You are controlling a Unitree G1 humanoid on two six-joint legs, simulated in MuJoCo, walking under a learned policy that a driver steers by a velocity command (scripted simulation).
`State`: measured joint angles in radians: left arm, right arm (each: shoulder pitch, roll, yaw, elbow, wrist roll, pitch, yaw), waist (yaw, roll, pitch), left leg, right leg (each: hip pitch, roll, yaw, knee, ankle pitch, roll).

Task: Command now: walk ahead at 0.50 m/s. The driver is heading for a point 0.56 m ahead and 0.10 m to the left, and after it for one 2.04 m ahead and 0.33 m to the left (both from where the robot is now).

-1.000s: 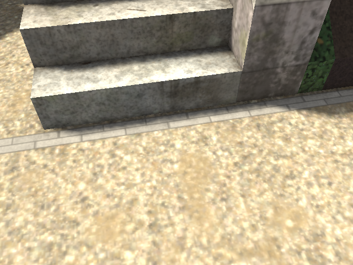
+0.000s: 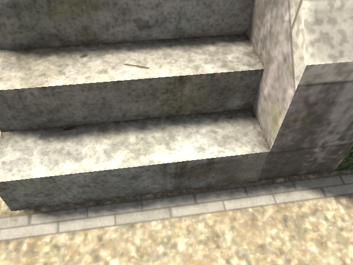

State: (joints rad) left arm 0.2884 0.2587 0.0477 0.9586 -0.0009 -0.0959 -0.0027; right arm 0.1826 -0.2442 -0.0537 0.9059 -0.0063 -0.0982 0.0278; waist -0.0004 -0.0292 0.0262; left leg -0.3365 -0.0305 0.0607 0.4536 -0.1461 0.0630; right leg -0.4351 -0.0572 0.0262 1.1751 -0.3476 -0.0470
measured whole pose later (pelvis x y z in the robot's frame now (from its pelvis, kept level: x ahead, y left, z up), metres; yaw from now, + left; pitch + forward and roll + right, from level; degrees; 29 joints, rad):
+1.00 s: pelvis +0.48 +0.01 -0.01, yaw +15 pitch +1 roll +0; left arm 0.20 0.21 0.03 0.90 0.04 -0.08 0.01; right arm 0.20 -0.24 -0.06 0.94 -0.01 -0.05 -0.01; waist 0.00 -0.03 0.03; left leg -0.33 -0.11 0.04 0.51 -0.20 0.13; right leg -0.50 -0.07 -0.02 1.33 -0.33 0.01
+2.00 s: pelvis +0.90 +0.11 +0.23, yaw +22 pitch +5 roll +3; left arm 0.52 0.09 0.01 1.12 0.00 -0.11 0.05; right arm -0.09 -0.03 0.08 0.58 -0.02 0.00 0.00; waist 0.07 -0.02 0.03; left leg -1.41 0.10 0.11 1.86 -0.36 0.15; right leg -0.01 -0.09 -0.06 0.15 -0.23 -0.03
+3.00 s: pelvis +1.26 +0.28 +0.64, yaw +20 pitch +3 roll +1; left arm 0.45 0.11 0.04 1.13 0.01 -0.13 0.01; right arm 0.14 -0.02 0.02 0.73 -0.01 -0.06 -0.01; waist 0.02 0.00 -0.06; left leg -1.32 0.07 0.04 2.16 -0.14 0.12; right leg -0.28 -0.01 -0.11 0.54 -0.32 -0.09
